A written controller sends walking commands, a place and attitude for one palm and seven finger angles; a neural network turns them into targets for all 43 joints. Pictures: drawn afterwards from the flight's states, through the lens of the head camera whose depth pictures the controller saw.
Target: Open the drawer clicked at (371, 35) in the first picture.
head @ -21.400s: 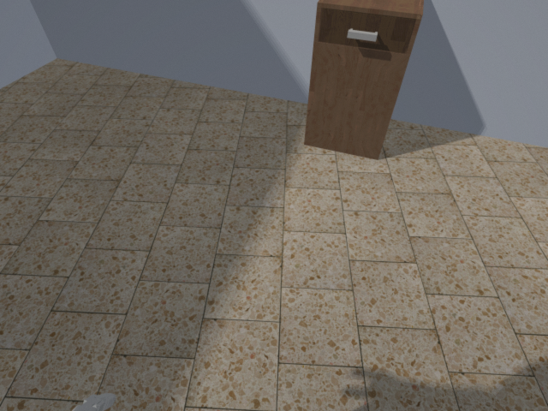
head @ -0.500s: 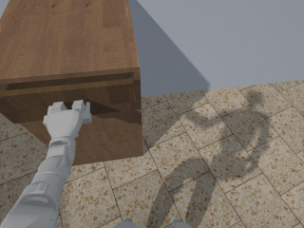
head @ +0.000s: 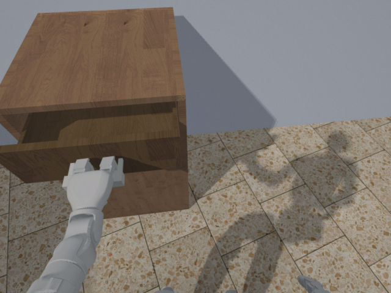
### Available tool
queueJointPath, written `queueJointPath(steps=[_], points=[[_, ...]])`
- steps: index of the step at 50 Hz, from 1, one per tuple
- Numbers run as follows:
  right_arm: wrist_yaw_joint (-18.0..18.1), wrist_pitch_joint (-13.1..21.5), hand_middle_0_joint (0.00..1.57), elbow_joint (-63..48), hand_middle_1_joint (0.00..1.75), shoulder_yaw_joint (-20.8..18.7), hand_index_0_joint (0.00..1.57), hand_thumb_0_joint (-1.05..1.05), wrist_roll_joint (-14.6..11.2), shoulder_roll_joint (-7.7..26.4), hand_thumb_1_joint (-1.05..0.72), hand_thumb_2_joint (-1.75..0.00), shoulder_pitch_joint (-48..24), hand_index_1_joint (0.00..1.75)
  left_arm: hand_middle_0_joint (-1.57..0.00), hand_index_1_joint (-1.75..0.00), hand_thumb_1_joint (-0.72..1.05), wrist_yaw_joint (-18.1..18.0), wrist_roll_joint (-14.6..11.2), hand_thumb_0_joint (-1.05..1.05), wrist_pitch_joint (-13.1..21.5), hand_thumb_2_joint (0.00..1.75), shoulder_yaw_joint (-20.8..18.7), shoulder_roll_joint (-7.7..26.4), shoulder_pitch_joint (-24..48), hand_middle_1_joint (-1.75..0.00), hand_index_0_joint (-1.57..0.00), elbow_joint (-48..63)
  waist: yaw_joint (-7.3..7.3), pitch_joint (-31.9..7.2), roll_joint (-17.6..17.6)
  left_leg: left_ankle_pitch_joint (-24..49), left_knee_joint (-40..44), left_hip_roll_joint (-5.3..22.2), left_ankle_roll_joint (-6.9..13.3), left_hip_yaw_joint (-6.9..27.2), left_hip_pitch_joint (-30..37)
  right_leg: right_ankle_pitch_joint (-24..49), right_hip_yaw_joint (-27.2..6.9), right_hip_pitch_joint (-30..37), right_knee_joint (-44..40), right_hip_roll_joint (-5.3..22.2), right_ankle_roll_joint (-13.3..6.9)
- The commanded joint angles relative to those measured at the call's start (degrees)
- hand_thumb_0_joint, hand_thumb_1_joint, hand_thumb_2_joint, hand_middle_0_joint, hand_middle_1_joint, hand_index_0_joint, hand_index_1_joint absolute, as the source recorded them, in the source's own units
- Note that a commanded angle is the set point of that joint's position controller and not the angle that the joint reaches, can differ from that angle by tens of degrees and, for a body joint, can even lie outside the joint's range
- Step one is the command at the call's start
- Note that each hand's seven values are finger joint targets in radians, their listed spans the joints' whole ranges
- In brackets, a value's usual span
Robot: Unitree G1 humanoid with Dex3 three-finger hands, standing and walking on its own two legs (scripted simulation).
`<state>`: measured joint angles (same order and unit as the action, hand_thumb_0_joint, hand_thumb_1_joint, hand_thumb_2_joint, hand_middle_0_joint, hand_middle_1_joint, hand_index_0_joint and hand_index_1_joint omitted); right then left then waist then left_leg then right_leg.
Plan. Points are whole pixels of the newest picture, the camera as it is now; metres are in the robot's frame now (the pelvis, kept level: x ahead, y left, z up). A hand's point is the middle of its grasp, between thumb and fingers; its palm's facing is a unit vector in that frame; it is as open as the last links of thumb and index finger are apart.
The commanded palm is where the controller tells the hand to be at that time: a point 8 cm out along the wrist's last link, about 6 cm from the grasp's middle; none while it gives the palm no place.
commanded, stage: pull the drawer open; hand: left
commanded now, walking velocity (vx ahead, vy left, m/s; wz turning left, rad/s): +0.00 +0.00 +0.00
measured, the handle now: (95, 172) +0.38 +0.25 -0.03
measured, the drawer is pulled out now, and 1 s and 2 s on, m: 0.11 0.22 0.30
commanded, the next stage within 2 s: open the thumb to release the handle in 1.88 s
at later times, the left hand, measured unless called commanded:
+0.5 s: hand (97, 222) +0.27 +0.22 -0.05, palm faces +0.00 -0.05 -1.00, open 5.9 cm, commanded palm +0.24 +0.23 +0.01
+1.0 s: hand (95, 246) +0.22 +0.21 -0.05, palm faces -0.01 -0.07 -1.00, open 5.9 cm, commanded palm +0.18 +0.22 +0.01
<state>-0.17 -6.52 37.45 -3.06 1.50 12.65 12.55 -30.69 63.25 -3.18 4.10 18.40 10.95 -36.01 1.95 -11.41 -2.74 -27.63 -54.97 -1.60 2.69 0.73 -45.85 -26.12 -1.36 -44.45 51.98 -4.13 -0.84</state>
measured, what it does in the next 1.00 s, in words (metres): stands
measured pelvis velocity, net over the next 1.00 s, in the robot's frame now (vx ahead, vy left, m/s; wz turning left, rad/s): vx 0.00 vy -0.01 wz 0.00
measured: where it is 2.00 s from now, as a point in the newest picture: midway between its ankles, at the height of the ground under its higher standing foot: outside the picture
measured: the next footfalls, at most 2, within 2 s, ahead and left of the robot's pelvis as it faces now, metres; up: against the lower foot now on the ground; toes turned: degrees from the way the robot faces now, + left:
none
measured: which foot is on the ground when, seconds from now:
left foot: down 0.00-1.00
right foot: down 0.00-1.00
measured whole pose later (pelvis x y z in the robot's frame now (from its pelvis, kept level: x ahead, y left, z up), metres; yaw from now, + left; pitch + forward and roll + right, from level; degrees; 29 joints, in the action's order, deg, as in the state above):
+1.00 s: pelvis +0.00 -0.01 +0.00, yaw +0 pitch +15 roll -1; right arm -0.6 -4.7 34.8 -2.1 2.0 12.7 8.0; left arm -33.2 63.6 -3.2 5.5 16.5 -14.7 -14.9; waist -0.4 -11.2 -2.0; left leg -28.8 -56.3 -1.6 1.7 0.2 -42.7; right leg -28.1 -1.7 -42.4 55.5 -4.2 -2.0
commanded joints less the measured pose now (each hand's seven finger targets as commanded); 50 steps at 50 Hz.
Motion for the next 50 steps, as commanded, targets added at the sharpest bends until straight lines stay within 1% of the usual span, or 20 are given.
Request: queueJointPath(steps=[1,4,6,9,12,16,19,21,23,26,27,31,34,36,39,41,42,46,47,50], points=[[0.9,1.8,0.20,-6.5,0.30,-2.4,0.20,0.00,-0.1,8.3,-0.90,-0.90,-0.3,0.30,-0.40,-1.35,0.90,-3.1,-1.1,0.00,-1.0,0.90,-5.6,9.7,7.3,-1.35,-0.40,13.4,-2.07,-19.5,-1.5,31.5,5.8,1.5,-1.4,0.4,17.8,24.9,2.8,9.3,-4.1,0.5,-2.1],[1.1,2.5,0.20,-7.0,0.30,-2.5,0.20,0.00,-0.2,8.0,-0.90,-0.90,-0.7,0.30,-0.40,-1.35,0.90,-2.9,-1.6,0.00,-1.0,0.90,-4.1,7.4,4.2,-1.35,-0.40,14.4,-1.67,-17.5,-0.1,28.8,5.8,1.0,-1.1,-0.1,16.4,25.2,2.6,9.9,-4.7,0.5,-2.1],[1.2,2.6,0.20,-6.9,0.30,-2.2,0.20,0.00,-0.2,8.1,-0.90,-0.90,-1.7,0.30,-0.40,-1.35,0.90,-3.2,-1.2,0.00,-0.6,0.90,-6.3,10.1,3.8,-1.35,-0.40,15.8,-2.42,-18.2,-0.4,28.4,6.1,1.1,-1.2,0.1,16.5,24.8,2.3,10.0,-4.2,0.6,-2.2],[1.3,3.1,0.20,-6.9,0.30,-2.1,0.20,0.00,-0.1,8.1,-0.90,-0.90,-2.0,0.30,-0.40,-1.35,0.90,-3.4,-1.1,0.00,-0.5,0.90,-6.0,9.3,2.1,-1.35,-0.40,14.9,-2.02,-14.6,0.5,25.1,6.0,0.6,-1.1,-0.2,14.3,23.6,2.2,9.3,-4.5,0.7,-2.3],[1.2,3.4,0.20,-7.3,0.30,-2.2,0.20,0.00,0.0,7.9,-0.90,-0.90,-2.6,0.30,-0.40,-1.35,0.90,-4.0,-0.8,0.00,-0.4,0.90,-5.7,8.5,-0.3,-1.35,-0.40,16.7,-2.42,-15.5,-0.4,24.9,5.8,0.6,-1.1,-0.2,15.0,23.0,2.3,9.3,-4.2,0.7,-2.4],[1.3,3.4,0.20,-7.7,0.30,-1.8,0.20,0.00,0.0,7.7,-0.90,-0.90,-4.3,0.30,-0.40,-1.35,0.90,-4.4,-0.5,0.00,-0.5,0.90,-7.6,10.6,-2.8,-1.35,-0.40,18.2,-3.44,-16.3,-0.1,23.2,5.7,0.1,-1.1,-0.6,13.7,23.6,1.3,10.6,-3.9,0.9,-2.4],[1.2,4.0,0.20,-7.9,0.30,-2.0,0.20,0.00,-0.1,7.6,-0.90,-0.90,-4.2,0.30,-0.40,-1.35,0.90,-4.6,-0.8,0.00,-0.7,0.90,-5.4,7.9,-3.4,-1.35,-0.40,19.3,-2.77,-14.1,-0.3,21.7,5.8,0.1,-1.1,-0.5,13.8,21.5,1.9,9.2,-4.3,0.8,-2.5],[1.4,3.7,0.20,-7.7,0.30,-1.6,0.20,0.00,-0.1,7.7,-0.90,-0.90,-5.1,0.30,-0.40,-1.35,0.90,-4.7,-0.5,0.00,-1.1,0.90,-7.0,10.0,-3.4,-1.35,-0.40,18.7,-3.13,-14.3,0.3,21.0,5.8,0.0,-1.0,-0.4,13.1,20.9,1.6,9.3,-4.1,0.8,-2.4],[1.5,4.0,0.20,-8.0,0.30,-1.7,0.20,0.00,-0.2,7.7,-0.90,-0.90,-5.3,0.30,-0.40,-1.35,0.90,-4.5,-0.9,0.00,-1.3,0.90,-6.5,9.3,-3.7,-1.35,-0.40,18.8,-2.73,-13.5,2.3,19.0,5.7,-0.2,-0.9,-0.5,12.2,20.0,1.3,9.4,-4.6,0.9,-2.2],[1.7,4.0,0.20,-8.2,0.30,-1.5,0.20,0.00,-0.2,7.6,-0.90,-0.90,-6.1,0.30,-0.40,-1.35,0.90,-4.4,-0.8,0.00,-1.3,0.90,-7.8,10.8,-6.2,-1.35,-0.40,20.3,-3.95,-15.2,0.4,20.1,5.8,-0.5,-1.0,-0.8,12.7,21.9,0.7,11.0,-4.2,1.1,-2.4],[1.6,4.2,0.20,-8.4,0.30,-1.7,0.20,0.00,-0.1,7.4,-0.90,-0.90,-5.4,0.30,-0.40,-1.35,0.90,-4.2,-1.3,0.00,-1.5,0.90,-6.3,8.7,-7.1,-1.35,-0.40,20.3,-3.45,-14.3,0.1,20.1,5.7,-0.4,-0.9,-0.8,12.8,22.3,1.0,10.8,-4.4,1.0,-2.4],[1.6,4.2,0.20,-8.8,0.30,-1.3,0.20,0.00,-0.3,7.4,-0.90,-0.90,-6.9,0.30,-0.40,-1.35,0.90,-4.0,-1.4,0.00,-1.3,0.90,-7.5,9.9,-9.9,-1.35,-0.40,22.0,-4.11,-14.1,1.1,20.0,5.8,-0.5,-0.9,-0.9,12.3,23.0,0.3,11.5,-4.4,1.1,-2.3],[1.2,4.6,0.20,-9.5,0.30,-1.5,0.20,0.00,-0.2,7.0,-0.90,-0.90,-6.9,0.30,-0.40,-1.35,0.90,-4.0,-1.9,0.00,-1.3,0.90,-5.8,7.3,-15.8,-1.35,-0.40,24.1,-4.29,-14.2,0.4,21.9,5.6,-0.5,-0.9,-1.1,13.4,25.4,0.6,12.3,-4.3,1.1,-2.4],[1.0,4.2,0.20,-9.9,0.30,-1.2,0.20,0.00,-0.2,7.1,-0.90,-0.90,-7.8,0.30,-0.40,-1.35,0.90,-4.0,-1.9,0.00,-1.2,0.90,-8.1,9.2,-19.0,-1.35,-0.40,24.9,-5.06,-14.3,1.9,22.6,5.5,-0.6,-1.1,-1.0,12.8,27.2,0.0,13.2,-3.9,1.2,-2.3],[0.7,4.4,0.20,-10.2,0.30,-1.4,0.20,0.00,0.0,7.1,-0.90,-0.90,-7.8,0.30,-0.40,-1.35,0.90,-4.2,-1.7,0.00,-1.2,0.90,-5.9,7.1,-19.5,-1.35,-0.40,27.1,-4.03,-12.2,1.6,21.3,5.3,-0.5,-1.0,-0.7,12.8,25.2,0.6,11.4,-3.9,1.2,-2.4],[0.6,4.2,0.20,-10.3,0.30,-1.1,0.20,0.00,0.2,7.2,-0.90,-0.90,-8.7,0.30,-0.40,-1.35,0.90,-4.8,-1.1,0.00,-1.1,0.90,-7.9,9.0,-20.4,-1.35,-0.40,28.3,-4.82,-13.1,1.0,21.5,5.2,-0.4,-1.1,-0.6,12.9,24.6,0.3,11.0,-3.3,1.1,-2.5],[0.5,4.3,0.20,-10.7,0.30,-1.3,0.20,0.00,0.2,6.9,-0.90,-0.90,-8.4,0.30,-0.40,-1.35,0.90,-4.9,-1.1,0.00,-1.3,0.90,-5.8,6.7,-22.4,-1.35,-0.40,28.6,-4.44,-11.9,0.2,21.4,5.1,-0.4,-1.1,-0.6,13.2,24.0,0.7,10.5,-3.4,1.0,-2.6],[0.4,4.1,0.20,-11.0,0.30,-1.0,0.20,0.00,0.4,7.0,-0.90,-0.90,-9.8,0.30,-0.40,-1.35,0.90,-5.5,-0.8,0.00,-1.3,0.90,-7.7,8.3,-24.9,-1.35,-0.40,31.1,-5.16,-13.2,0.9,21.7,4.5,-0.6,-1.2,-0.7,13.3,25.4,-0.1,10.9,-2.9,1.1,-2.6],[0.2,4.3,0.20,-11.3,0.30,-1.2,0.20,0.00,0.4,6.7,-0.90,-0.90,-9.3,0.30,-0.40,-1.35,0.90,-5.6,-1.2,0.00,-1.7,0.90,-6.1,6.4,-27.0,-1.35,-0.40,30.9,-4.89,-12.2,0.5,21.6,4.5,-0.6,-1.2,-0.7,13.2,25.2,0.4,10.9,-3.0,1.1,-2.6],[0.3,4.1,0.20,-11.4,0.30,-1.0,0.20,0.00,0.4,7.0,-0.90,-0.90,-10.0,0.30,-0.40,-1.35,0.90,-5.6,-1.2,0.00,-1.7,0.90,-7.3,7.6,-27.1,-1.35,-0.40,32.2,-4.93,-11.3,1.2,21.4,4.6,-0.5,-1.2,-0.3,12.9,24.5,0.3,10.5,-2.9,1.0,-2.8]])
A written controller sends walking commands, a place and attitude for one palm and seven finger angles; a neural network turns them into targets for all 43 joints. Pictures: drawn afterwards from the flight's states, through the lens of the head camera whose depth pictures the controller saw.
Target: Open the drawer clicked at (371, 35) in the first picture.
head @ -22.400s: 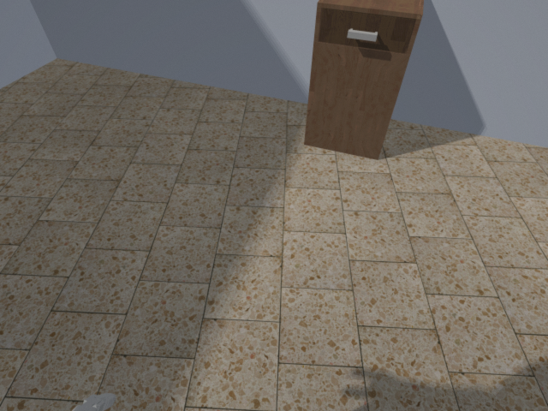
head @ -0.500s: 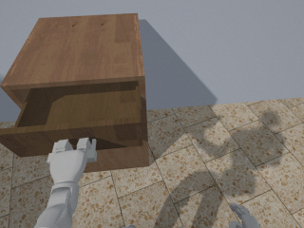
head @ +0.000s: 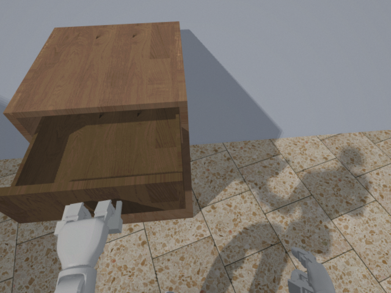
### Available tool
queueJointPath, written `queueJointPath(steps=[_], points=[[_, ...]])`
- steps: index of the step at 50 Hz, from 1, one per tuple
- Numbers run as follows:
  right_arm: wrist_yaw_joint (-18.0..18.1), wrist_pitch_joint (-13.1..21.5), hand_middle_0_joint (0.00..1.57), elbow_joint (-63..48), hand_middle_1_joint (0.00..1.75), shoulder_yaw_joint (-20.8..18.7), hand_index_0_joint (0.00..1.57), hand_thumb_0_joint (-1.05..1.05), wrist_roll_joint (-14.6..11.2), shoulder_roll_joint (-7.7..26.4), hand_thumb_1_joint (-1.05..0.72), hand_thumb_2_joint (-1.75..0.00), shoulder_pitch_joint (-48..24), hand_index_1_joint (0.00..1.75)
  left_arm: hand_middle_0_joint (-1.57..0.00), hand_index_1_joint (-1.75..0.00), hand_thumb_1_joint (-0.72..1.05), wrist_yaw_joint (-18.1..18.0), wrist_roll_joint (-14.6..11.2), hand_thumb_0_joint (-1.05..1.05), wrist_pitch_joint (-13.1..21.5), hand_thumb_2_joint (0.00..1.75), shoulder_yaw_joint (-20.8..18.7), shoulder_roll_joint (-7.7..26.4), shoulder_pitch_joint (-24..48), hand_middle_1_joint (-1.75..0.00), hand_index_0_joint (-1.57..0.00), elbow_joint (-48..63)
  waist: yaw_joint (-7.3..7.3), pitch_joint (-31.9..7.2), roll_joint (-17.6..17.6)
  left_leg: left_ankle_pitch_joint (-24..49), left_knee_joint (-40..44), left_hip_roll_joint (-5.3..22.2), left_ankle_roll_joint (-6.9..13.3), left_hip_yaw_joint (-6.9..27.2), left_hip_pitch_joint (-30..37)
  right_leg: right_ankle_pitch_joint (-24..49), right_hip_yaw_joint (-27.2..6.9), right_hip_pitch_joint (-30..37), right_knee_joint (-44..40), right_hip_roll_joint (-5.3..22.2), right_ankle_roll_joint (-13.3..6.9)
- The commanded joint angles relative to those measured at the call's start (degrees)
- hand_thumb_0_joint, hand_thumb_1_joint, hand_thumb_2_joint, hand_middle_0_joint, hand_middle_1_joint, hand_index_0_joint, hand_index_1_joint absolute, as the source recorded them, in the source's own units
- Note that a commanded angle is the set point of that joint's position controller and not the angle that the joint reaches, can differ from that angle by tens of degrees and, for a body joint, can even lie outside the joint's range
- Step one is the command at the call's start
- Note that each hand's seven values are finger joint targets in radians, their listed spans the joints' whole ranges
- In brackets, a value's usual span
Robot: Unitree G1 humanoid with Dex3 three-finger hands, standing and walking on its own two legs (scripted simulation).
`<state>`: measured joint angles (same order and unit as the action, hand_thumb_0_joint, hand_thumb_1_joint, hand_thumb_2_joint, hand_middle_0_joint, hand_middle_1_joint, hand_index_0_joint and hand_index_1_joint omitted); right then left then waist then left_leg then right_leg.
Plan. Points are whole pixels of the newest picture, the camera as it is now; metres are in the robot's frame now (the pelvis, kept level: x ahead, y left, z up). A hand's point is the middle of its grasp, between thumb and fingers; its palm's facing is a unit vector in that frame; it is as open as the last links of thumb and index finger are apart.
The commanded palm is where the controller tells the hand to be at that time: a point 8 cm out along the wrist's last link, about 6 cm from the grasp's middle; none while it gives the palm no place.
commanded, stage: pull the drawer open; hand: left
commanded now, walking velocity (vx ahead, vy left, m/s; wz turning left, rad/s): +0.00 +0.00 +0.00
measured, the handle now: (91, 217) +0.28 +0.25 -0.02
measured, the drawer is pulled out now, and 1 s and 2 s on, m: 0.22 0.30 0.29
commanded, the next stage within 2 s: open the thumb to release the handle in 0.88 s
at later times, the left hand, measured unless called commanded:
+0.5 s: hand (90, 275) +0.17 +0.22 -0.04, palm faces -0.03 -0.09 -1.00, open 6.0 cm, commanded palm +0.13 +0.23 +0.01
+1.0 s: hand (87, 292) +0.14 +0.22 -0.04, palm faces -0.07 -0.10 -0.99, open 6.2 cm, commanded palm +0.12 +0.22 +0.01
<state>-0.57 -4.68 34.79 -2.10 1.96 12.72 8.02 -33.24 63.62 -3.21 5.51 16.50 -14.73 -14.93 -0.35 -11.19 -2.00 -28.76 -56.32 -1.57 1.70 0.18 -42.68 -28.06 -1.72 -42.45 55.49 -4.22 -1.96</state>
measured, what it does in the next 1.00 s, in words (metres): stands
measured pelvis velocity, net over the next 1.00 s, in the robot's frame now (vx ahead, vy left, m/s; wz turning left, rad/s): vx -0.01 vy -0.02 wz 0.00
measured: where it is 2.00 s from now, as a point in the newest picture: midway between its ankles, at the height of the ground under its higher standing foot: outside the picture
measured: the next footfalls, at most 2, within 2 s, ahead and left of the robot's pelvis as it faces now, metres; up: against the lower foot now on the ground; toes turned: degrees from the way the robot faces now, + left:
none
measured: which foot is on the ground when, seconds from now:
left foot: down 0.00-1.00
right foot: down 0.00-1.00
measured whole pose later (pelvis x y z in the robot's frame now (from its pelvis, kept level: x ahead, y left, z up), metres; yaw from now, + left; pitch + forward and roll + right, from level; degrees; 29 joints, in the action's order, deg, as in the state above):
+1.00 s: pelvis -0.01 -0.02 -0.02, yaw +0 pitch +16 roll +1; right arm -3.4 -4.3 29.1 -0.6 4.1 12.5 7.6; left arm -31.2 62.2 2.8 2.1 18.2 -36.9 3.0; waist -1.4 -12.2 -1.6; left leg -31.5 -62.5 -1.1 0.5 -0.1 -46.7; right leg -31.2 -1.5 -47.3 63.0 -4.9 -3.3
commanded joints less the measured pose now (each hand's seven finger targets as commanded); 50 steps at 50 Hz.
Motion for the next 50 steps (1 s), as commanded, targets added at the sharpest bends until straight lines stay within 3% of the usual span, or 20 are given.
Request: queueJointPath(steps=[1,2,4,5,7,11,12,20,21,22,26,29,30,36,37,38,45,48,49,50], points=[[0.6,2.2,0.20,-9.0,0.30,-1.7,0.20,0.00,0.0,6.7,-0.90,-0.90,-6.3,0.30,-0.40,-1.35,0.90,-3.3,-1.1,0.00,-1.8,0.90,-8.5,9.6,-2.4,-1.35,-0.40,12.3,-3.24,-13.1,-0.6,22.7,5.9,-0.6,-0.3,0.1,10.5,25.9,0.5,8.3,-6.0,1.2,-1.5],[0.6,2.2,0.20,-9.2,0.30,-1.9,0.20,0.00,0.0,6.5,-0.90,-0.90,-5.6,0.30,-0.40,-1.35,0.90,-3.3,-1.4,0.00,-2.0,0.90,-6.4,7.5,-3.2,-1.35,-0.40,12.6,-2.43,-12.0,-0.5,23.0,5.7,-0.4,-0.2,0.2,10.9,26.2,0.9,8.0,-6.2,1.1,-1.5],[0.4,2.3,0.20,-9.4,0.30,-1.9,0.20,0.00,0.0,6.5,-0.90,-0.90,-6.0,0.30,-0.40,-1.35,0.90,-3.2,-1.5,0.00,-2.0,0.90,-6.3,7.2,-5.1,-1.35,-0.40,13.4,-2.67,-11.5,-0.1,23.0,5.6,-0.4,-0.2,0.2,10.8,26.1,1.1,7.9,-6.2,1.1,-1.5],[0.3,2.2,0.20,-9.8,0.30,-1.7,0.20,0.00,-0.1,6.5,-0.90,-0.90,-6.2,0.30,-0.40,-1.35,0.90,-3.3,-1.9,0.00,-2.0,0.90,-8.1,8.6,-6.9,-1.35,-0.40,13.4,-3.12,-11.4,0.8,23.2,5.8,-0.5,-0.3,0.4,10.3,26.4,0.8,8.5,-6.2,1.0,-1.7],[0.3,2.3,0.20,-10.1,0.30,-1.6,0.20,0.00,-0.1,6.2,-0.90,-0.90,-6.3,0.30,-0.40,-1.35,0.90,-3.1,-2.0,0.00,-1.8,0.90,-7.1,7.6,-9.1,-1.35,-0.40,14.1,-3.20,-10.7,1.4,22.9,5.5,-0.6,-0.2,0.4,9.9,26.9,0.7,8.6,-5.9,1.1,-1.5],[0.1,2.2,0.20,-10.4,0.30,-1.1,0.20,0.00,0.2,6.2,-0.90,-0.90,-7.7,0.30,-0.40,-1.35,0.90,-3.2,-1.7,0.00,-1.0,0.90,-8.5,9.0,-11.3,-1.35,-0.40,15.8,-3.92,-11.3,1.0,22.2,5.3,-0.7,-0.3,0.2,9.6,26.7,0.1,8.4,-5.4,1.2,-1.5],[0.0,2.3,0.20,-10.7,0.30,-1.2,0.20,0.00,0.2,6.0,-0.90,-0.90,-7.2,0.30,-0.40,-1.35,0.90,-3.2,-1.7,0.00,-0.9,0.90,-7.3,7.6,-12.8,-1.35,-0.40,15.7,-3.45,-9.6,1.2,21.9,5.1,-0.7,-0.2,0.3,9.2,26.5,0.4,7.9,-5.6,1.2,-1.6],[-0.5,2.4,0.20,-11.7,0.30,-0.9,0.20,0.00,0.7,5.9,-0.90,-0.90,-8.0,0.30,-0.40,-1.35,0.90,-3.3,-1.3,0.00,0.3,0.90,-7.7,7.9,-16.8,-1.35,-0.40,19.4,-3.83,-9.8,-0.2,21.5,4.2,-0.6,-0.3,0.7,9.1,24.4,0.4,6.1,-4.6,1.1,-1.9],[-0.6,2.3,0.20,-11.9,0.30,-0.7,0.20,0.00,0.8,5.9,-0.90,-0.90,-8.5,0.30,-0.40,-1.35,0.90,-3.5,-1.0,0.00,0.7,0.90,-8.4,8.8,-17.1,-1.35,-0.40,20.5,-4.52,-10.7,-0.3,21.4,3.9,-0.8,-0.3,0.6,9.4,24.1,-0.2,5.7,-4.2,1.0,-1.8],[-0.6,2.4,0.20,-12.1,0.30,-0.9,0.20,0.00,0.7,5.6,-0.90,-0.90,-8.0,0.30,-0.40,-1.35,0.90,-3.3,-1.0,0.00,0.8,0.90,-7.0,7.2,-19.1,-1.35,-0.40,20.3,-4.13,-9.3,-0.8,21.4,3.7,-0.7,-0.2,0.4,9.1,24.1,0.3,5.6,-4.4,1.1,-1.8],[-0.8,2.4,0.20,-12.6,0.30,-0.6,0.20,0.00,1.0,5.8,-0.90,-0.90,-8.6,0.30,-0.40,-1.35,0.90,-3.1,-1.2,0.00,1.5,0.90,-7.9,8.5,-19.2,-1.35,-0.40,22.5,-4.28,-10.0,0.4,20.2,3.2,-0.8,-0.2,0.6,8.9,22.6,-0.4,4.4,-4.0,1.2,-1.8],[-0.7,2.6,0.20,-13.0,0.30,-0.7,0.20,0.00,1.0,5.6,-0.90,-0.90,-8.1,0.30,-0.40,-1.35,0.90,-2.7,-1.6,0.00,2.0,0.90,-7.1,7.5,-21.4,-1.35,-0.40,22.4,-3.85,-7.9,2.0,17.9,2.9,-0.9,0.0,0.6,7.1,21.7,-0.1,4.4,-4.5,1.3,-1.7],[-0.6,2.7,0.20,-13.3,0.30,-0.6,0.20,0.00,0.9,5.6,-0.90,-0.90,-8.2,0.30,-0.40,-1.35,0.90,-2.8,-1.7,0.00,2.6,0.90,-9.2,9.1,-22.3,-1.35,-0.40,23.2,-4.39,-9.0,1.5,18.0,3.0,-1.0,0.0,0.6,6.7,21.6,-0.5,5.3,-4.2,1.2,-1.9],[-1.3,3.1,0.20,-13.9,0.30,-0.3,0.20,0.00,1.6,5.5,-0.90,-0.90,-8.4,0.30,-0.40,-1.35,0.90,-2.4,-1.6,0.00,4.3,0.90,-8.5,9.0,-26.3,-1.35,-0.40,26.0,-4.72,-9.2,0.6,17.9,1.4,-1.3,-0.1,0.5,7.1,20.8,-1.9,2.3,-3.4,1.4,-2.1],[-1.2,3.2,0.20,-14.4,0.30,-0.4,0.20,0.00,1.3,5.2,-0.90,-0.90,-7.8,0.30,-0.40,-1.35,0.90,-2.1,-1.8,0.00,4.4,0.90,-7.7,7.7,-29.4,-1.35,-0.40,25.4,-4.94,-7.7,0.2,17.3,1.6,-1.2,0.1,0.4,6.0,21.0,-0.9,3.4,-3.5,1.5,-2.0],[-1.4,3.1,0.20,-14.3,0.30,-0.3,0.20,0.00,1.4,5.3,-0.90,-0.90,-8.1,0.30,-0.40,-1.35,0.90,-1.9,-2.1,0.00,4.7,0.90,-8.7,8.8,-29.9,-1.35,-0.40,25.4,-5.29,-8.6,1.9,17.1,1.3,-1.3,0.0,0.6,5.7,20.7,-1.7,3.1,-3.4,1.4,-2.0],[-2.2,3.0,0.20,-15.3,0.30,-0.3,0.20,0.00,1.6,4.9,-0.90,-0.90,-8.0,0.30,-0.40,-1.35,0.90,-1.2,-2.7,0.00,6.3,0.90,-9.8,8.7,-37.2,-1.35,-0.40,28.5,-5.93,-9.0,-0.2,20.3,0.6,-1.1,0.1,0.5,5.0,25.2,-1.8,4.3,-2.3,1.4,-2.4],[-2.5,3.0,0.20,-15.3,0.30,-0.3,0.20,0.00,2.0,5.1,-0.90,-0.90,-8.0,0.30,-0.40,-1.35,0.90,-1.1,-2.7,0.00,6.9,0.90,-10.1,9.3,-37.3,-1.35,-0.40,28.9,-5.79,-8.7,0.3,19.4,-0.2,-1.2,0.0,0.6,4.4,24.7,-2.6,2.6,-1.8,1.4,-2.3],[-1.9,2.5,0.20,-13.5,0.30,-0.7,0.20,0.00,2.3,6.5,-0.90,-0.90,-7.6,0.30,-0.40,-1.35,0.90,-2.1,-1.3,0.00,6.5,0.90,-8.7,9.9,-18.2,-1.35,-0.40,28.8,-0.66,-6.7,2.1,16.0,-2.3,-1.0,0.3,1.3,2.7,22.4,-3.0,-2.9,-1.5,2.0,-1.6],[-1.1,2.9,0.20,-13.4,0.30,-1.2,0.20,0.00,2.5,5.8,-0.90,-0.90,-6.9,0.30,-0.40,-1.34,0.83,-3.0,-1.0,0.00,6.9,0.87,-11.0,9.9,-17.9,-1.34,-0.40,28.5,-1.97,-7.5,1.6,14.5,-1.9,-0.8,0.4,1.0,1.4,20.9,-1.3,-1.0,-1.2,1.7,-1.4]])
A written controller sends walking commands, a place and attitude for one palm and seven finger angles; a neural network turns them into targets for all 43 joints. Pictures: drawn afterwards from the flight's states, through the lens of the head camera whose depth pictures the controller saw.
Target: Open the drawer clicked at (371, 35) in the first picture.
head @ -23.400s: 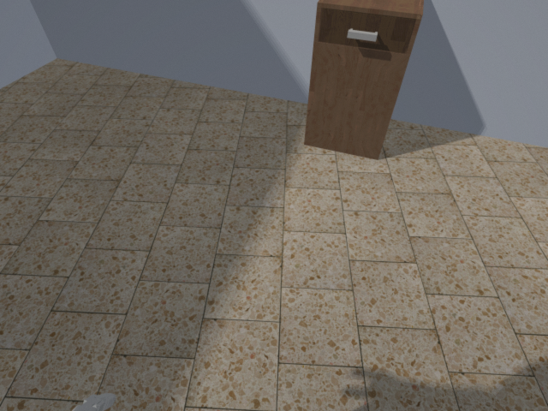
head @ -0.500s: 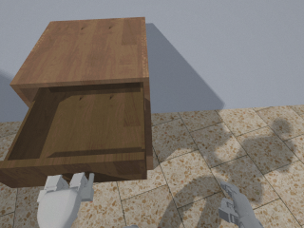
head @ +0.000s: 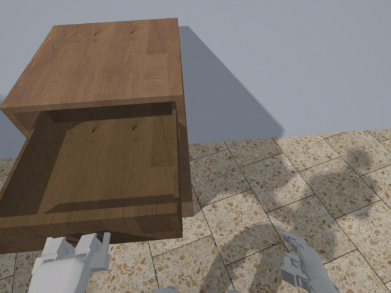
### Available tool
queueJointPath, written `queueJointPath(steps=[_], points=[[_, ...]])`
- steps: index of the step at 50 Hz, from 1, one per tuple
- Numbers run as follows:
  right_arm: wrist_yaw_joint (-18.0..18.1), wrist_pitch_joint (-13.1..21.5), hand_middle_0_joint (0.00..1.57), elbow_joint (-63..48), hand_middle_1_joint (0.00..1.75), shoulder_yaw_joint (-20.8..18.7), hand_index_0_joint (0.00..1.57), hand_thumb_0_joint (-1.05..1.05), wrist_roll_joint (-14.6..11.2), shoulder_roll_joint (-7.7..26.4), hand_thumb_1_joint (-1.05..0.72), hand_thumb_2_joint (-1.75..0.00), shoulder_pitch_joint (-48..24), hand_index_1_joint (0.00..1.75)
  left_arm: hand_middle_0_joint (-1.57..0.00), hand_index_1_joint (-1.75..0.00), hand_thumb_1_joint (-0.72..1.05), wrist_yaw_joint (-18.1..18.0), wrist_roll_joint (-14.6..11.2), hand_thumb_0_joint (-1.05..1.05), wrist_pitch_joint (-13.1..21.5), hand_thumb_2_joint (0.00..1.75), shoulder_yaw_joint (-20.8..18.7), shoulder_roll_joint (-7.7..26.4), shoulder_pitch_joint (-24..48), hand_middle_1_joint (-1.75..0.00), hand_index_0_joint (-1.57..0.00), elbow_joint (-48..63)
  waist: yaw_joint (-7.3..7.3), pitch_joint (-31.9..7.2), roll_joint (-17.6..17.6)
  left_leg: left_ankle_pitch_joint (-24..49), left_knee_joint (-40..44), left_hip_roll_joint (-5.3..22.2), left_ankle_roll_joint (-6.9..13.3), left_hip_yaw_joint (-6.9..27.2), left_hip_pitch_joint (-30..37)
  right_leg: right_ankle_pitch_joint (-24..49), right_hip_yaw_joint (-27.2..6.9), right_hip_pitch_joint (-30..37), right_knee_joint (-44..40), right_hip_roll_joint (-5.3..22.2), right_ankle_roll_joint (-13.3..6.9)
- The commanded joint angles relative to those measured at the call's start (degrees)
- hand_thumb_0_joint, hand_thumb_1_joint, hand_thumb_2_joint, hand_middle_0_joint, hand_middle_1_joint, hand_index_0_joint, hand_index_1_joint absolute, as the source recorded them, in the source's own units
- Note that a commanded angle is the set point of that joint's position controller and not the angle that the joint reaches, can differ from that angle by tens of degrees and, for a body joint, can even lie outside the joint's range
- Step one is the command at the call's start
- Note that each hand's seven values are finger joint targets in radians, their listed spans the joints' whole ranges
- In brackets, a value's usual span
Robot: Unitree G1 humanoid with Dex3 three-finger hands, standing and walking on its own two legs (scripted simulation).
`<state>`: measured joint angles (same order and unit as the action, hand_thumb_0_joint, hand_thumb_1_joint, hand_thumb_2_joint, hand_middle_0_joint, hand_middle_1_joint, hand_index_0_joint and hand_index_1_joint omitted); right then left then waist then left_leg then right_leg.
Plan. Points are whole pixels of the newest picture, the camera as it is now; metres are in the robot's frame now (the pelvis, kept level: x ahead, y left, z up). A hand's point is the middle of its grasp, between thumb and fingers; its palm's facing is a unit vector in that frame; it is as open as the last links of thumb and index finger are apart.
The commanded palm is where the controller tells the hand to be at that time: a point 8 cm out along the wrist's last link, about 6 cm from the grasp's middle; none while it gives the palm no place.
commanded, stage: open the thumb to release the handle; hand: left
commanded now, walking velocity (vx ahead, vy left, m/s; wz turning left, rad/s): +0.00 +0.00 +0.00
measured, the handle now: (75, 251) +0.20 +0.25 +0.00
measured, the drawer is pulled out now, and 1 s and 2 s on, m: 0.30 0.29 0.29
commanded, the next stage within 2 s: lift the hand off the handle in 0.48 s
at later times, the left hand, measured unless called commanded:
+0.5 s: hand (69, 287) +0.14 +0.25 -0.02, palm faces -0.02 -0.09 -1.00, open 12.4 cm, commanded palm +0.12 +0.24 +0.03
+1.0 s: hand (73, 276) +0.16 +0.25 -0.02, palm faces +0.02 -0.06 -1.00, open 13.5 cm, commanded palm +0.14 +0.24 +0.04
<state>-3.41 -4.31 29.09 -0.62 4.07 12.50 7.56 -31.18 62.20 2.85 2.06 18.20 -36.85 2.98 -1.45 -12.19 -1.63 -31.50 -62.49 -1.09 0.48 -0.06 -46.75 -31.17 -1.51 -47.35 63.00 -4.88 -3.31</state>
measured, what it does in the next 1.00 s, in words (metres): stands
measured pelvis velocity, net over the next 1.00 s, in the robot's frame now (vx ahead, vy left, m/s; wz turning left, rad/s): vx -0.03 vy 0.01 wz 0.04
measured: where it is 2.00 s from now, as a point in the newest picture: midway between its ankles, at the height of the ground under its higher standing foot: outside the picture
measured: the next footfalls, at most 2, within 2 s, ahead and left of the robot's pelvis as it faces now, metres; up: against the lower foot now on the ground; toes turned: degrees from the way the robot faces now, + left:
none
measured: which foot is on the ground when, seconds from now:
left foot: down 0.00-1.00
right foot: down 0.00-1.00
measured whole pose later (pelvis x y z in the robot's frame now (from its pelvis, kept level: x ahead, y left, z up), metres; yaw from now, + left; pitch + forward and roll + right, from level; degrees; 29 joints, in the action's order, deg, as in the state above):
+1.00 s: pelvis -0.03 +0.01 +0.00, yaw +2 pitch +14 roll -1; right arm 1.1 -4.4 33.4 -0.4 2.2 11.7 7.3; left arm -32.9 62.3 -2.8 6.1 17.5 -21.3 -7.3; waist -3.3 -10.4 -3.0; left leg -28.0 -61.4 -2.4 0.8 2.3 -47.2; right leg -28.2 0.9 -46.3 60.6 -3.5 -2.7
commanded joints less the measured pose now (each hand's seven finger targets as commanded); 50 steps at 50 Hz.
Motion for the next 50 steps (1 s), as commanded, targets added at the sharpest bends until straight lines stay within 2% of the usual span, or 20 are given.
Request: queueJointPath(steps=[1,2,6,9,11,12,15,19,21,24,28,29,30,34,36,37,40,42,46,50], points=[[1.8,2.9,0.20,-7.5,0.30,-2.5,0.20,0.00,0.6,6.1,-0.90,-0.90,-6.7,0.30,-0.39,-1.34,0.76,-5.7,1.0,0.00,1.0,0.84,-8.9,9.2,2.0,-1.34,-0.39,8.7,-1.82,-7.1,0.8,17.0,3.9,-1.7,1.2,1.3,6.1,22.4,-2.5,2.3,-8.6,2.3,-0.4],[1.8,3.3,0.20,-7.7,0.30,-2.6,0.20,0.00,0.4,5.8,-0.90,-0.90,-6.2,0.30,-0.38,-1.33,0.69,-5.7,0.7,0.00,0.9,0.81,-7.9,7.4,-2.1,-1.33,-0.38,6.0,-2.16,-7.0,0.7,17.0,3.9,-1.5,1.4,1.0,5.8,22.4,-1.2,3.2,-8.5,2.3,-0.4],[2.1,3.0,0.20,-7.7,0.30,-3.1,0.20,0.00,0.1,6.2,-0.90,-0.90,-5.7,0.30,-0.36,-1.30,0.41,-6.1,-0.3,0.00,-0.4,0.69,-8.9,9.0,-0.2,-1.30,-0.36,8.9,-2.66,-13.7,0.8,19.0,3.7,-1.8,1.0,0.7,8.6,23.6,-1.9,4.5,-8.0,2.5,-0.3],[2.7,2.8,0.20,-7.7,0.30,-3.1,0.20,0.00,-0.5,6.4,-0.90,-0.90,-5.8,0.30,-0.35,-1.27,0.20,-5.3,-0.9,0.00,-2.3,0.60,-4.8,6.0,1.0,-1.27,-0.35,7.9,-1.37,-10.4,0.8,17.7,4.6,-1.5,1.4,0.7,7.9,22.4,0.0,5.1,-9.4,2.6,0.2],[3.0,2.5,0.20,-7.5,0.30,-2.7,0.20,0.00,-0.7,6.8,-0.90,-0.90,-6.1,0.30,-0.34,-1.26,0.06,-4.6,-1.2,0.00,-2.9,0.54,-5.1,7.4,3.2,-1.26,-0.34,8.0,-1.27,-11.0,2.7,17.1,5.3,-1.6,1.5,0.7,8.1,21.9,-0.8,5.8,-10.1,2.8,0.4],[3.3,2.6,0.20,-7.7,0.30,-2.8,0.20,0.00,-1.0,6.6,-0.90,-0.90,-5.8,0.30,-0.33,-1.25,-0.01,-4.0,-1.5,0.00,-3.2,0.51,-2.8,5.4,2.0,-1.25,-0.33,7.2,-0.83,-9.2,3.2,16.7,5.7,-1.4,1.9,0.7,7.5,22.6,0.1,6.8,-10.9,2.9,0.5],[3.8,2.4,0.20,-7.8,0.30,-2.2,0.20,0.00,-1.3,6.6,-0.90,-0.90,-6.3,0.30,-0.32,-1.23,-0.22,-3.4,-1.7,0.00,-3.2,0.42,-4.5,7.7,2.6,-1.23,-0.32,6.1,-1.27,-7.9,4.7,15.7,6.9,-1.3,1.9,0.8,7.0,21.5,-0.2,7.6,-12.0,3.0,0.5],[3.7,2.4,0.20,-7.6,0.30,-1.9,0.20,0.00,-1.4,6.2,-0.90,-0.90,-6.3,0.30,-0.30,-1.20,-0.50,-2.9,-0.9,0.00,-2.3,0.30,-3.8,7.3,2.4,-1.20,-0.30,4.4,-1.81,-5.7,2.7,14.3,7.4,-1.5,1.8,0.6,6.7,19.0,-0.3,7.0,-12.5,3.0,0.5],[3.5,2.2,0.20,-7.2,0.30,-1.7,0.20,0.00,-1.0,6.3,-0.90,-0.90,-6.9,0.30,-0.30,-1.20,-0.50,-3.1,-0.2,0.00,-1.7,0.30,-4.7,8.6,5.2,-1.20,-0.30,5.2,-1.89,-6.9,1.2,14.3,7.3,-1.5,1.7,0.6,7.9,17.8,-1.0,5.8,-12.5,3.0,0.3],[3.2,2.4,0.20,-7.5,0.30,-2.1,0.20,0.00,-1.1,6.1,-0.90,-0.90,-6.3,0.30,-0.30,-1.20,-0.50,-3.4,-0.1,0.00,-1.4,0.30,-3.1,6.7,3.7,-1.20,-0.30,5.2,-1.77,-6.1,-1.1,14.5,7.5,-1.4,1.7,0.6,9.1,16.8,0.1,5.0,-12.5,2.6,-0.1],[3.1,2.4,0.20,-7.5,0.30,-2.3,0.20,0.00,-0.8,6.3,-0.90,-0.90,-6.6,0.30,-0.30,-1.20,-0.50,-3.6,-0.5,0.00,-1.4,0.30,-3.9,7.2,5.0,-1.20,-0.30,5.1,-1.67,-7.0,1.6,14.0,7.4,-1.3,1.7,0.8,8.4,16.1,0.2,4.8,-12.4,2.6,0.2],[3.2,2.6,0.20,-7.0,0.30,-2.3,0.20,0.00,-0.9,6.1,-0.90,-0.90,-6.4,0.30,-0.30,-1.20,-0.50,-3.5,-0.2,0.00,-1.4,0.30,-2.4,5.3,5.1,-1.20,-0.30,1.3,-0.74,-4.3,2.4,13.2,6.8,-1.3,1.7,0.9,6.7,16.2,0.6,3.7,-12.2,2.6,0.3],[3.3,2.7,0.20,-7.0,0.30,-2.3,0.20,0.00,-1.1,6.3,-0.90,-0.90,-6.4,0.30,-0.30,-1.20,-0.50,-3.4,-0.7,0.00,-1.2,0.30,-3.7,6.0,5.4,-1.20,-0.30,0.7,-0.98,-4.9,3.7,12.9,7.1,-1.2,1.8,1.1,5.8,16.3,0.3,4.4,-12.3,2.7,0.2],[3.3,2.7,0.20,-6.9,0.30,-2.7,0.20,0.00,-0.9,6.3,-0.90,-0.90,-6.7,0.30,-0.30,-1.20,-0.50,-4.5,0.6,0.00,-1.3,0.30,-3.4,6.7,9.1,-1.20,-0.30,2.3,-1.37,-6.8,0.4,12.4,6.9,-1.3,1.6,1.0,7.1,13.7,0.8,3.1,-11.6,2.6,0.0],[3.5,2.5,0.20,-6.4,0.30,-2.6,0.20,0.00,-0.8,6.5,-0.90,-0.90,-7.0,0.30,-0.30,-1.20,-0.50,-4.9,0.9,0.00,-1.9,0.30,-4.6,7.8,10.8,-1.20,-0.30,1.8,-1.45,-8.3,1.0,12.7,6.9,-1.1,1.4,1.1,7.6,13.5,0.3,2.7,-11.4,2.5,0.1],[3.6,2.6,0.20,-6.7,0.30,-2.8,0.20,0.00,-1.0,6.4,-0.90,-0.90,-6.7,0.30,-0.30,-1.20,-0.50,-4.8,0.7,0.00,-2.5,0.30,-2.1,5.8,11.5,-1.20,-0.30,1.8,-0.57,-7.1,0.8,11.9,7.0,-1.1,1.6,1.1,7.3,13.0,0.9,2.7,-11.9,2.6,0.2],[4.2,2.4,0.20,-6.2,0.30,-2.7,0.20,0.00,-1.4,6.7,-0.90,-0.90,-6.9,0.30,-0.30,-1.20,-0.50,-5.0,0.6,0.00,-3.7,0.30,-3.0,7.2,15.6,-1.20,-0.30,1.4,-0.25,-6.9,1.6,10.7,8.1,-0.9,1.6,1.5,7.8,10.6,1.0,2.4,-12.8,2.4,0.1],[4.6,2.5,0.20,-5.6,0.30,-2.7,0.20,0.00,-1.7,6.3,-0.90,-0.90,-6.8,0.30,-0.30,-1.20,-0.50,-4.8,0.4,0.00,-4.7,0.30,-0.9,5.6,17.9,-1.20,-0.30,0.1,0.25,-6.2,1.6,9.6,8.4,-0.9,1.7,1.4,7.7,9.5,1.1,2.5,-13.5,2.6,0.3],[5.5,2.5,0.20,-5.2,0.30,-2.0,0.20,0.00,-1.8,6.4,-0.90,-0.90,-7.4,0.30,-0.30,-1.20,-0.50,-4.0,0.2,0.00,-5.8,0.30,-2.0,8.0,22.2,-1.20,-0.30,0.3,-0.40,-8.5,1.5,8.8,9.7,-1.1,1.9,1.0,8.6,7.7,0.5,4.7,-15.0,2.9,0.6],[5.7,2.7,0.20,-5.6,0.30,-2.0,0.20,0.00,-2.4,6.5,-0.90,-0.90,-6.7,0.30,-0.30,-1.20,-0.50,-3.0,-1.3,0.00,-6.6,0.30,-2.3,8.2,18.8,-1.20,-0.30,1.1,-0.54,-9.0,1.8,11.6,11.4,-1.0,1.9,1.0,11.0,11.7,0.4,8.5,-16.4,2.6,0.4]])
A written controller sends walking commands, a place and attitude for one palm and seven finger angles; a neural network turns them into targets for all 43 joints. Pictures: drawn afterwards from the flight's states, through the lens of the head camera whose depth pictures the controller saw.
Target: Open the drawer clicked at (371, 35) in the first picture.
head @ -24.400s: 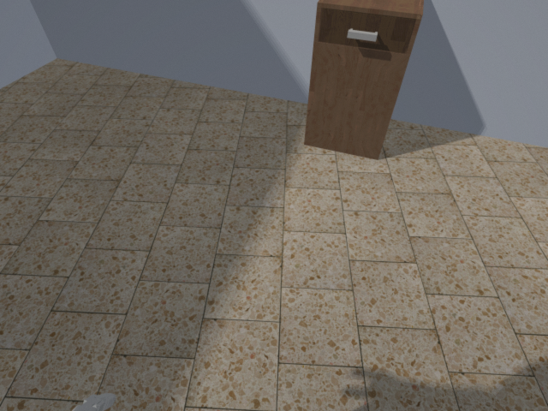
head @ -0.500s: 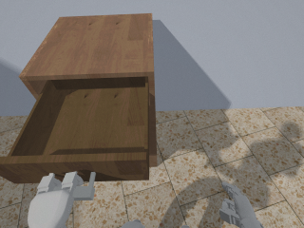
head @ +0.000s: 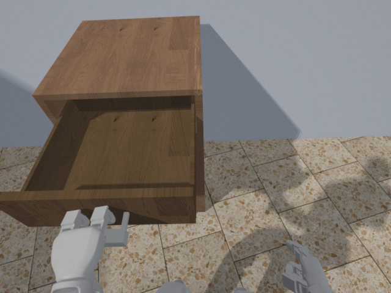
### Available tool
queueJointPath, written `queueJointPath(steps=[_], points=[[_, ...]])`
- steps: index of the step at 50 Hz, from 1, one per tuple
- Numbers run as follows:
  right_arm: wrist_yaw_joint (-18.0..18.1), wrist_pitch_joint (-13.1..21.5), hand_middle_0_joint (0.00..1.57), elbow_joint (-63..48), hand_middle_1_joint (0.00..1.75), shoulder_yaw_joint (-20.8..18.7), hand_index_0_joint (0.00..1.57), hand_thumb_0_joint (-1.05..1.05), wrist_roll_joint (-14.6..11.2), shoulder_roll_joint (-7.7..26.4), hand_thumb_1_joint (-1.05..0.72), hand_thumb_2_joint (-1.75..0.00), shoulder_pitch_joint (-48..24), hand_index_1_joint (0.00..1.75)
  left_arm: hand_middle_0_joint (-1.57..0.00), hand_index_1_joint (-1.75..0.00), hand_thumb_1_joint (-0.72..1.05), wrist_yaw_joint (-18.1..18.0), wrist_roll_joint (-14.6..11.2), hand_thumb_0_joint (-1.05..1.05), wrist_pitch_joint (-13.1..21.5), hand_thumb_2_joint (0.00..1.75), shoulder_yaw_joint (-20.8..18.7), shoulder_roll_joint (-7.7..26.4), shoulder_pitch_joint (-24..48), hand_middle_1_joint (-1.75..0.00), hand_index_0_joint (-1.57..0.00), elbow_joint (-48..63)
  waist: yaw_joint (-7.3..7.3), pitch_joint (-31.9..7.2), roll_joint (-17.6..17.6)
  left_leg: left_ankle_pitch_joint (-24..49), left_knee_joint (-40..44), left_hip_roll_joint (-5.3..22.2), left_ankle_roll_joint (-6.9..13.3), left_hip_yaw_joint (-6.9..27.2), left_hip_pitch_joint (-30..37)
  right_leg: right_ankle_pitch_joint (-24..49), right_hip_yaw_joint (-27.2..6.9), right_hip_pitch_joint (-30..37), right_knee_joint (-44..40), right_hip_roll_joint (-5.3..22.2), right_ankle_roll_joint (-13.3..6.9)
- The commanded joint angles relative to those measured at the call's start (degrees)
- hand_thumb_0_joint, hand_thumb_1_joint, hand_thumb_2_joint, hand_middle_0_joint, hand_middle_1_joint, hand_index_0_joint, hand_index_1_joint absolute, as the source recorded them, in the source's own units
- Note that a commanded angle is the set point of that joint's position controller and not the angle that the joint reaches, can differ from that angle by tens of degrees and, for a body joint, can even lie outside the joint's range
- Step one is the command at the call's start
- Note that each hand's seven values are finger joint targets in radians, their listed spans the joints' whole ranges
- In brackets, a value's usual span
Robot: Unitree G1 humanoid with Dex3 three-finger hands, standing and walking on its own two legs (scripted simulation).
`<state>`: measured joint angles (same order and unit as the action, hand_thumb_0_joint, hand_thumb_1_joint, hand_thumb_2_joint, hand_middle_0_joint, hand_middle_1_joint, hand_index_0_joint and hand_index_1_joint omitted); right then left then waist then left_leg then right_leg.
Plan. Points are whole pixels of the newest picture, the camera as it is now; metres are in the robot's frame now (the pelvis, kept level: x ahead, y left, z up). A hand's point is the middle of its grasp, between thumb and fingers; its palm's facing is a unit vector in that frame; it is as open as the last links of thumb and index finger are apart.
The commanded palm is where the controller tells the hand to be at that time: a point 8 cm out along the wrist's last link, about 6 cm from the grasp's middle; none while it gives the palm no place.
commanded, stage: lift the hand off the handle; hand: left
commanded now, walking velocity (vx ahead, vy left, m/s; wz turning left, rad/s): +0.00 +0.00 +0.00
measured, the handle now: (97, 227) +0.24 +0.24 -0.01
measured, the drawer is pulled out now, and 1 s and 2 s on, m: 0.29 0.29 0.29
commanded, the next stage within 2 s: none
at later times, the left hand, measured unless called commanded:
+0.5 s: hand (91, 246) +0.20 +0.23 +0.01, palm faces +0.00 -0.10 -1.00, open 13.5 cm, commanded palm +0.18 +0.22 +0.07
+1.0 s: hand (87, 239) +0.20 +0.22 +0.05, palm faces +0.03 -0.11 -0.99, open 13.5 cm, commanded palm +0.17 +0.21 +0.11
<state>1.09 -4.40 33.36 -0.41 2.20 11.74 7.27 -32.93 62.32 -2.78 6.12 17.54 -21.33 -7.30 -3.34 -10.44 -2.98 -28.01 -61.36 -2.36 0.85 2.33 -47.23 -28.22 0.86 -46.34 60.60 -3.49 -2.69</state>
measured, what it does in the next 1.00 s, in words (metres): stands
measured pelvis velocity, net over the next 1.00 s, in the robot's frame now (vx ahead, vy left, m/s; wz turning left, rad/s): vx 0.03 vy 0.00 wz -0.02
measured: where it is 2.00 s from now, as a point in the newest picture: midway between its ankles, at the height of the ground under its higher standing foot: outside the picture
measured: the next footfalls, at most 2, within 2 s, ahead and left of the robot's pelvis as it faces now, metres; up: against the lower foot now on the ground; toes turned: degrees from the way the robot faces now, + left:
none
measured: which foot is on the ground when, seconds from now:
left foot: down 0.00-1.00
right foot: down 0.00-1.00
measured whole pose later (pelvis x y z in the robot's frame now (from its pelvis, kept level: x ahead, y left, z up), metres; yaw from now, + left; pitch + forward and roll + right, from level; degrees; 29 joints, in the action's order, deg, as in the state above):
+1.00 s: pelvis +0.03 +0.00 +0.03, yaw -1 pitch +9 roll +0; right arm -2.5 -4.0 30.3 -0.9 1.9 13.2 8.1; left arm -25.7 58.9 -2.0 5.6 19.4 -33.0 9.1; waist -4.3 -9.0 -4.0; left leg -26.0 -49.1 -1.7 0.8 1.2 -32.1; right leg -26.0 -1.1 -32.0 49.2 -4.0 -2.9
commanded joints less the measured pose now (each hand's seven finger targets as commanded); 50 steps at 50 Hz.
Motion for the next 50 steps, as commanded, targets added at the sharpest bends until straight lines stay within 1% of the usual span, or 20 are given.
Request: queueJointPath(steps=[1,7,9,13,14,16,19,23,24,26,27,29,37,38,41,43,44,47,48,50], points=[[1.1,2.8,0.20,-9.9,0.30,-2.0,0.20,0.00,-0.4,7.0,-0.90,-0.90,-6.9,0.30,-0.30,-1.20,-0.50,-0.8,-1.5,0.00,-0.9,0.30,-5.1,8.2,3.9,-1.20,-0.30,12.2,1.26,-10.2,2.2,7.9,10.6,0.2,1.5,-1.6,11.8,8.1,-1.9,7.0,-14.1,1.3,0.0],[1.0,3.6,0.20,-10.1,0.30,-2.1,0.20,0.00,-0.2,7.0,-0.90,-0.90,-6.0,0.30,-0.30,-1.20,-0.50,-0.3,-1.5,0.00,0.5,0.30,-4.5,8.0,4.5,-1.20,-0.30,14.5,1.78,-7.1,1.6,9.1,12.1,0.5,1.7,-1.3,14.2,8.9,-1.4,7.1,-15.7,1.2,-0.3],[0.5,3.7,0.20,-10.2,0.30,-2.2,0.20,0.00,0.0,7.1,-0.90,-0.90,-5.9,0.30,-0.30,-1.20,-0.50,-0.4,-1.1,0.00,1.2,0.30,-4.2,7.6,3.2,-1.20,-0.30,15.6,1.44,-7.4,0.1,10.1,12.3,0.4,1.5,-1.4,15.0,9.9,-1.4,7.3,-15.5,1.2,-0.5],[-0.4,3.6,0.20,-10.9,0.30,-2.4,0.20,0.00,0.2,7.2,-0.90,-0.90,-5.9,0.30,-0.30,-1.20,-0.50,-0.6,-1.3,0.00,1.9,0.30,-5.5,8.4,-0.7,-1.20,-0.30,18.3,0.60,-9.4,0.5,13.1,12.5,0.5,1.4,-1.5,16.7,12.8,-1.1,8.8,-15.1,1.1,-0.7],[-0.5,3.7,0.20,-10.9,0.30,-2.6,0.20,0.00,0.1,7.2,-0.90,-0.90,-5.9,0.30,-0.30,-1.20,-0.50,-0.6,-1.4,0.00,1.8,0.30,-4.5,7.5,-1.0,-1.20,-0.30,18.4,1.10,-8.2,0.2,13.1,12.5,0.5,1.4,-1.6,16.7,13.5,-1.3,8.8,-15.4,1.1,-0.6],[-1.1,3.5,0.20,-11.0,0.30,-2.5,0.20,0.00,0.3,7.3,-0.90,-0.90,-6.1,0.30,-0.30,-1.20,-0.50,-0.6,-1.2,0.00,1.6,0.30,-5.5,8.2,-1.9,-1.20,-0.30,19.1,0.69,-9.4,0.7,14.4,12.7,0.6,1.3,-1.6,17.5,14.6,-1.6,9.1,-15.1,1.0,-0.7],[-1.4,3.1,0.20,-11.4,0.30,-2.7,0.20,0.00,-0.2,7.4,-0.90,-0.90,-6.5,0.30,-0.30,-1.20,-0.50,-0.2,-1.2,0.00,0.6,0.30,-4.5,7.2,-2.6,-1.20,-0.30,19.1,1.11,-6.5,1.3,13.6,13.5,0.7,1.2,-1.4,16.9,14.5,-1.4,9.4,-15.7,1.0,-0.6],[-1.7,2.8,0.20,-12.0,0.30,-2.4,0.20,0.00,-0.2,7.3,-0.90,-0.90,-6.7,0.30,-0.30,-1.20,-0.50,0.6,-1.6,0.00,-0.3,0.30,-3.4,6.8,-1.1,-1.20,-0.30,21.4,0.91,-7.4,1.2,14.3,14.5,0.8,1.3,-1.4,18.7,14.1,-1.1,10.1,-16.4,1.2,-0.5],[-1.5,3.0,0.20,-11.9,0.30,-2.7,0.20,0.00,-0.4,7.2,-0.90,-0.90,-6.4,0.30,-0.30,-1.20,-0.50,0.8,-1.6,0.00,-0.3,0.30,-3.9,7.3,-1.5,-1.20,-0.30,21.1,1.06,-6.3,2.0,14.2,14.6,0.8,1.4,-1.5,18.7,14.8,-1.3,10.8,-16.8,1.1,-0.5],[-1.6,2.9,0.20,-12.2,0.30,-2.1,0.20,0.00,-0.2,7.2,-0.90,-0.90,-6.9,0.30,-0.30,-1.20,-0.50,1.3,-1.7,0.00,-0.3,0.30,-4.9,8.5,-2.1,-1.20,-0.30,22.1,0.44,-8.1,2.4,15.4,14.8,0.7,1.4,-1.7,19.5,16.5,-2.0,12.2,-17.0,1.2,-0.5],[-1.5,3.0,0.20,-12.3,0.30,-2.4,0.20,0.00,-0.5,7.0,-0.90,-0.90,-6.6,0.30,-0.30,-1.20,-0.50,1.6,-1.8,0.00,-0.2,0.30,-3.7,7.3,-2.5,-1.20,-0.30,22.4,0.92,-6.5,2.7,15.4,15.1,0.8,1.5,-1.6,19.6,16.8,-1.8,12.1,-17.3,1.2,-0.5],[-1.8,3.1,0.20,-12.3,0.30,-2.3,0.20,0.00,-0.3,6.8,-0.90,-0.90,-6.7,0.30,-0.30,-1.20,-0.50,2.1,-1.6,0.00,0.4,0.30,-2.9,7.0,-2.2,-1.20,-0.30,24.2,0.66,-6.9,0.7,16.4,15.3,0.9,1.5,-1.6,21.1,16.7,-1.6,11.9,-17.4,1.2,-0.7],[-2.0,3.0,0.20,-12.2,0.30,-2.0,0.20,0.00,-0.5,6.6,-0.90,-0.90,-6.7,0.30,-0.30,-1.20,-0.50,3.2,-1.9,0.00,0.9,0.30,-5.5,8.9,-3.9,-1.20,-0.30,24.8,0.52,-5.3,2.0,17.1,16.2,0.8,1.5,-1.7,21.5,19.7,-3.0,14.2,-18.8,1.2,-0.6],[-2.2,3.1,0.20,-12.3,0.30,-1.8,0.20,0.00,-0.1,6.7,-0.90,-0.90,-6.7,0.30,-0.30,-1.20,-0.50,3.3,-1.9,0.00,1.1,0.30,-5.8,9.2,-4.0,-1.20,-0.30,26.2,-0.07,-7.3,1.4,18.1,16.2,0.7,1.3,-1.7,22.2,20.3,-2.9,14.7,-18.5,1.3,-0.6],[-2.5,3.3,0.20,-12.6,0.30,-1.8,0.20,0.00,-0.4,6.5,-0.90,-0.90,-6.8,0.30,-0.30,-1.20,-0.50,3.9,-3.2,0.00,1.3,0.30,-6.0,9.3,-7.4,-1.20,-0.30,27.9,-0.32,-7.9,1.1,20.0,16.1,0.7,1.4,-2.0,23.1,23.4,-3.5,16.4,-19.0,1.5,-0.5],[-2.6,3.1,0.20,-12.6,0.30,-1.9,0.20,0.00,-0.3,6.7,-0.90,-0.90,-6.8,0.30,-0.30,-1.20,-0.50,4.0,-3.2,0.00,1.7,0.30,-6.9,10.0,-8.2,-1.20,-0.30,28.4,-0.46,-7.2,1.5,20.1,16.5,0.7,1.4,-1.9,22.7,24.0,-3.5,16.8,-19.1,1.4,-0.5],[-2.7,3.2,0.20,-12.5,0.30,-2.0,0.20,0.00,-0.5,6.4,-0.90,-0.90,-6.8,0.30,-0.30,-1.20,-0.50,4.2,-3.1,0.00,1.5,0.30,-5.4,8.5,-8.4,-1.20,-0.30,28.0,0.28,-5.1,1.4,20.2,16.6,0.9,1.5,-1.8,22.8,23.8,-3.2,15.9,-19.2,1.3,-0.5],[-3.1,3.2,0.20,-12.8,0.30,-2.2,0.20,0.00,-0.8,6.5,-0.90,-0.90,-6.9,0.30,-0.30,-1.20,-0.50,4.7,-3.5,0.00,1.3,0.30,-5.3,8.1,-10.3,-1.20,-0.30,28.2,-0.05,-4.1,1.9,19.4,17.5,1.2,1.5,-1.8,22.8,22.4,-3.0,16.3,-19.8,1.4,-0.5],[-3.2,3.1,0.20,-12.8,0.30,-2.0,0.20,0.00,-0.5,6.8,-0.90,-0.90,-7.0,0.30,-0.30,-1.20,-0.50,4.8,-3.5,0.00,1.3,0.30,-6.7,9.8,-9.5,-1.20,-0.30,29.1,-0.50,-5.8,2.9,19.5,17.3,1.0,1.5,-2.0,23.0,23.2,-3.5,16.9,-20.1,1.5,-0.4],[-3.1,3.0,0.20,-13.1,0.30,-2.0,0.20,0.00,-1.0,6.7,-0.90,-0.90,-7.1,0.30,-0.30,-1.20,-0.50,5.2,-4.1,0.00,1.0,0.30,-7.6,10.2,-11.9,-1.20,-0.30,28.8,-0.55,-4.7,3.0,19.3,18.2,1.0,1.3,-1.8,22.4,23.7,-4.0,18.4,-20.5,1.5,-0.5]])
